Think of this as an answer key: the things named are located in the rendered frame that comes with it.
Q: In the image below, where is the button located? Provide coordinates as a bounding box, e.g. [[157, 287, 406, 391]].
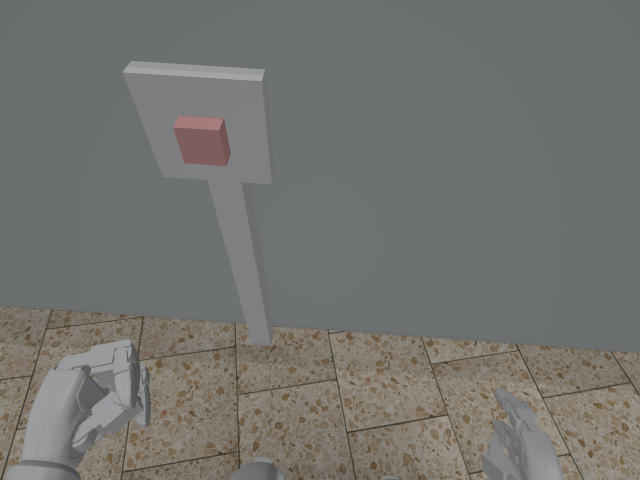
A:
[[173, 115, 231, 166]]

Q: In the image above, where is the panel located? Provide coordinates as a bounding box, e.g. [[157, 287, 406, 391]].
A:
[[122, 61, 274, 346]]

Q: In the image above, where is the robot right hand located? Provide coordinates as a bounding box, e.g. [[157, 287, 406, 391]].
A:
[[483, 387, 564, 480]]

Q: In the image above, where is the robot left hand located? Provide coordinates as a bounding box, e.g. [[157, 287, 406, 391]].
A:
[[21, 339, 151, 469]]

